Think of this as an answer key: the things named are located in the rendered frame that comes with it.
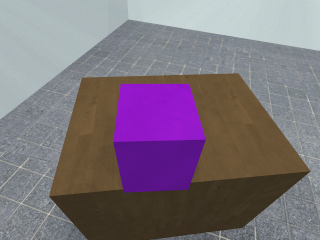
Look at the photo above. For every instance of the carton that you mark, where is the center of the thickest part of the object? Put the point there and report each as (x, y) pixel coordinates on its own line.
(158, 137)

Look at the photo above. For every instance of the pedestal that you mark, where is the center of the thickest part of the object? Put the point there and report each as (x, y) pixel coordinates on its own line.
(245, 165)

